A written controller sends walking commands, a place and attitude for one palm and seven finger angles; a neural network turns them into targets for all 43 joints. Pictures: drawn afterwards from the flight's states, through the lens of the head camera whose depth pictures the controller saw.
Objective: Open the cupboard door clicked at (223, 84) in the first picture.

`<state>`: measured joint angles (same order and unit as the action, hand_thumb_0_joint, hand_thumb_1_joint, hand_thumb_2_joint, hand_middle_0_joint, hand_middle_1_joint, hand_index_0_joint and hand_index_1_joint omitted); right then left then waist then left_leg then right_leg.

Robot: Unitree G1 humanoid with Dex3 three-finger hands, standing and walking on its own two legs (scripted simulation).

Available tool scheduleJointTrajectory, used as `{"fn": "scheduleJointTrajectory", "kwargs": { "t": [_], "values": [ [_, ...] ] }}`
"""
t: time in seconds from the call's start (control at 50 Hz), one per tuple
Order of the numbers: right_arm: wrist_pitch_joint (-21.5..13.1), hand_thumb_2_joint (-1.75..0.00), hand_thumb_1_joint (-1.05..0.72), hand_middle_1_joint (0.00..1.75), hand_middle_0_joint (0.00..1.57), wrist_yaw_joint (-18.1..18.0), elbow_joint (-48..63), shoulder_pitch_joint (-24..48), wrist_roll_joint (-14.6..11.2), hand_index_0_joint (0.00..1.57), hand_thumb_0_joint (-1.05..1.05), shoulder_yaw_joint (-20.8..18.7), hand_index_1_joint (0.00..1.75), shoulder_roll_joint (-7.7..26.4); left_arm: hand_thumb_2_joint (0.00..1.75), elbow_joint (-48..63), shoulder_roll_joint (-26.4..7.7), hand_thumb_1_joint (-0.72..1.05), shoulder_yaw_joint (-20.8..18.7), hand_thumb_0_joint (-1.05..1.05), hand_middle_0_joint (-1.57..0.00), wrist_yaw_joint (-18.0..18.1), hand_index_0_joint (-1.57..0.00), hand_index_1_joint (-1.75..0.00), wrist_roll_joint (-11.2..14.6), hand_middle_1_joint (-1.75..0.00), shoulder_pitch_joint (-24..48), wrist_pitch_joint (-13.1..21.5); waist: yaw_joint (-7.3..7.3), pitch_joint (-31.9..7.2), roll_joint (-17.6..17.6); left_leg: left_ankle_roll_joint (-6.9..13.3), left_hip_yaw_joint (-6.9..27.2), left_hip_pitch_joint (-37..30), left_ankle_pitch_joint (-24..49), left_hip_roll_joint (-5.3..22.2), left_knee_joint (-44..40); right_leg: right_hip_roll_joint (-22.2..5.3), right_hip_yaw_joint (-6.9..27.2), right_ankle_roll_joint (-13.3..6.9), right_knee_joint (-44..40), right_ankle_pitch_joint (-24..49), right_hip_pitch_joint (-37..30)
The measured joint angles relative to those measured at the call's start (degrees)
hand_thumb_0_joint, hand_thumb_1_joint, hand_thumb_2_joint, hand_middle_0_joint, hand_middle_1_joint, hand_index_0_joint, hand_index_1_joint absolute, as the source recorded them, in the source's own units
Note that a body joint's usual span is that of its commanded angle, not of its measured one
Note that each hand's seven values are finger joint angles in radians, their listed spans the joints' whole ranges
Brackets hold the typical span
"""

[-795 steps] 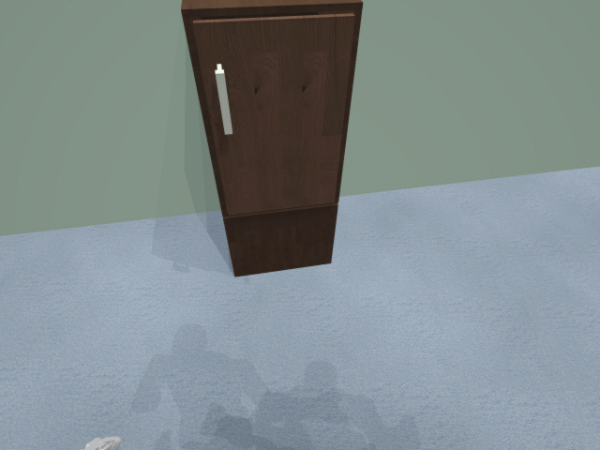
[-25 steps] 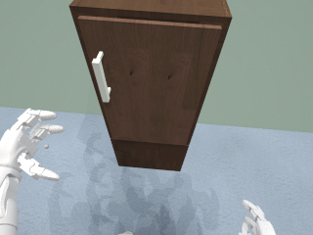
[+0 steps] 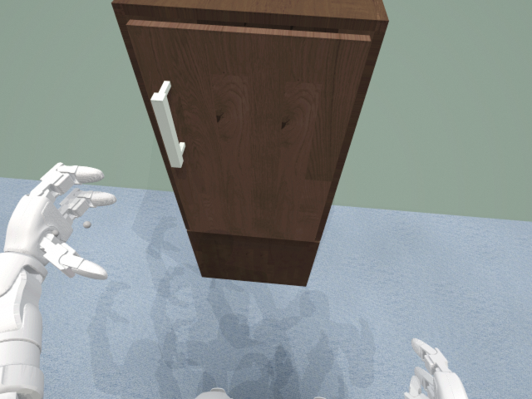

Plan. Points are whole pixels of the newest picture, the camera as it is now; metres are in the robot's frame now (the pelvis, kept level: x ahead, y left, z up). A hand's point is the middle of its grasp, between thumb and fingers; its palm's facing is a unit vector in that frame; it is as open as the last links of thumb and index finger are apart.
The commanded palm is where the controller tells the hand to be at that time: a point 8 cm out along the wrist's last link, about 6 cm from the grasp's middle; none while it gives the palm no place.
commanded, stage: move the hooked fingers beside the handle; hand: left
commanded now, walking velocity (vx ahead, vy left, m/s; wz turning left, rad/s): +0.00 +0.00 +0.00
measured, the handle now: (171, 126) +0.56 +0.21 +0.07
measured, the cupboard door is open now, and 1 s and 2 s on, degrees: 0 0 0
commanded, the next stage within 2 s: none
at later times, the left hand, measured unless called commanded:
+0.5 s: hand (104, 185) +0.40 +0.28 +0.08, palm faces -0.06 -1.00 -0.01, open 14.0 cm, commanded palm +0.38 +0.33 +0.08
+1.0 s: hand (118, 160) +0.46 +0.27 +0.08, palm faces -0.06 -1.00 -0.01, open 14.0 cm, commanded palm +0.44 +0.32 +0.08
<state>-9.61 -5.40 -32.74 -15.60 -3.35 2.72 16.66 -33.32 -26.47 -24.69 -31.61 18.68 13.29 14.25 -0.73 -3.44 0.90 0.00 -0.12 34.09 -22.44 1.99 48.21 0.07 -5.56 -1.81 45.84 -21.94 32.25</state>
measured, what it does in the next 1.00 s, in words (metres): stands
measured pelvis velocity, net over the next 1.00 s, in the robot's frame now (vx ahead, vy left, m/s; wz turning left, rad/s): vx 0.01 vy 0.02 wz -0.03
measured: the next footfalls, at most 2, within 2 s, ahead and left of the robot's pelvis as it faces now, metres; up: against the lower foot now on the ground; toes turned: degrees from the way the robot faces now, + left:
none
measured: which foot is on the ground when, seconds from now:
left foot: down 0.00-1.00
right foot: down 0.00-1.00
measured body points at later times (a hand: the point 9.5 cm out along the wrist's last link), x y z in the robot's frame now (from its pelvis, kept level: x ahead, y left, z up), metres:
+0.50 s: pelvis +0.00 +0.02 -0.01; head +0.08 +0.03 +0.44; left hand +0.40 +0.33 +0.08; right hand +0.09 -0.26 -0.10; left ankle +0.02 +0.12 -0.70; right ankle +0.01 -0.10 -0.70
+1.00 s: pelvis +0.01 +0.02 -0.01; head +0.10 +0.05 +0.43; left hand +0.46 +0.33 +0.08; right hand +0.06 -0.25 -0.11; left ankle +0.02 +0.12 -0.70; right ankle +0.01 -0.10 -0.70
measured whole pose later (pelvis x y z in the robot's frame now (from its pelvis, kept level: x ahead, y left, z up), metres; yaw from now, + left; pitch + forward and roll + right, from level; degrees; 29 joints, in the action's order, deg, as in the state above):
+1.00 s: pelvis +0.01 +0.02 -0.01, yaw -2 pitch +16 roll -3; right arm -0.1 -3.1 -34.0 -20.5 -2.0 2.3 16.5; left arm -60.4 -34.4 -26.2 -29.4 11.0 40.6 18.7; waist -6.1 -4.9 -0.1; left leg 1.8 -1.5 44.3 -24.6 2.2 52.8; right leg 0.2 -4.0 -0.1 48.5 -22.3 42.1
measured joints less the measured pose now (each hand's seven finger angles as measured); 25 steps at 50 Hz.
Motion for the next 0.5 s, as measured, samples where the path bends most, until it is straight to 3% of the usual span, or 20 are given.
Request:
{"fn": "scheduleJointTrajectory", "kwargs": {
  "t": [0.14, 0.5],
  "values": [
    [1.20, -0.90, -0.90, 0.30, 0.20, 0.30, -0.05, -1.69, -0.05, 0.21, 0.01, -0.23, 0.30, 0.20, 0.30, -6.17, -2.63, -0.50, -1.52, -0.01, -0.30, -0.74, -0.30, -1.20, -0.43, -1.20, 4.81, -0.07, -1.34, -0.36, -0.24, 0.13, -0.73, 1.06, -0.12, 0.29, 0.18, 0.26, 0.75, 0.10, 0.21, 0.20, 1.40],
    [4.67, -0.90, -0.90, 0.30, 0.20, 1.15, -0.94, -3.98, 0.45, 0.21, 0.01, -0.45, 0.30, -0.01, 0.30, -15.91, -4.29, -0.50, -1.58, -0.02, -0.30, 0.08, -0.30, -1.20, -3.56, -1.20, 15.41, 3.01, -2.93, -0.69, -0.89, 1.17, -1.47, 5.55, -1.05, 0.09, 2.20, 0.01, 1.55, 1.07, 1.43, 0.03, 5.75]
  ]
}}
